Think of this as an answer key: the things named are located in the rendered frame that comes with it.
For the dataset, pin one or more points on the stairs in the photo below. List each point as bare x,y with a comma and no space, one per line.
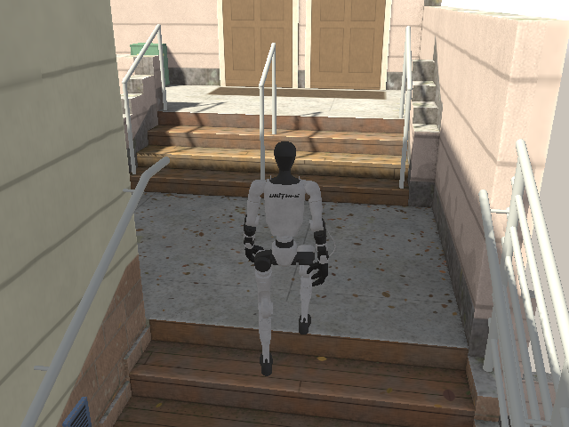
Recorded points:
198,375
353,160

